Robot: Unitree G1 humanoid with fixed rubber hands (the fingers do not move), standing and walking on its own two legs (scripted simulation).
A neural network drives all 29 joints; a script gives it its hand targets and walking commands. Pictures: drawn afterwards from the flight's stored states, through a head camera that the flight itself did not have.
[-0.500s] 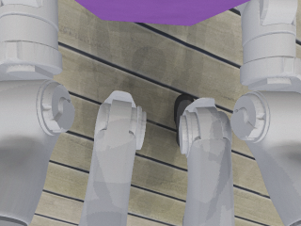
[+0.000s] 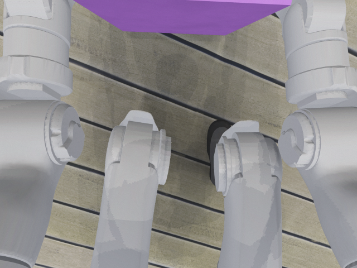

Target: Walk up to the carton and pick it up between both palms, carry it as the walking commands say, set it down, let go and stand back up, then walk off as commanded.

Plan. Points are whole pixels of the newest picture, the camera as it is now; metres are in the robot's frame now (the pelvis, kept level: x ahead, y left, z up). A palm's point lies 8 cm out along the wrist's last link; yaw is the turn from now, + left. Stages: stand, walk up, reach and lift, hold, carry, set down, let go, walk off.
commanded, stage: set down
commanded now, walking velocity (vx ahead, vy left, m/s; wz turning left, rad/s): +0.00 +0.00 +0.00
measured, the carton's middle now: out of the picture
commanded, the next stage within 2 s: none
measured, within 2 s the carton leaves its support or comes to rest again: rests again in 0.92 s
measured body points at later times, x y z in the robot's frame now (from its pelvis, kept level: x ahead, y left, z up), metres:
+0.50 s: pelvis +0.00 +0.00 -0.01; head +0.38 +0.02 +0.22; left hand +0.56 +0.20 -0.18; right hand +0.57 -0.13 -0.19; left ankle +0.12 +0.12 -0.35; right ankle +0.13 -0.12 -0.35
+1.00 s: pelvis +0.01 +0.00 -0.02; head +0.38 +0.02 +0.22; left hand +0.56 +0.20 -0.20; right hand +0.57 -0.13 -0.20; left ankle +0.12 +0.12 -0.35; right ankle +0.13 -0.12 -0.35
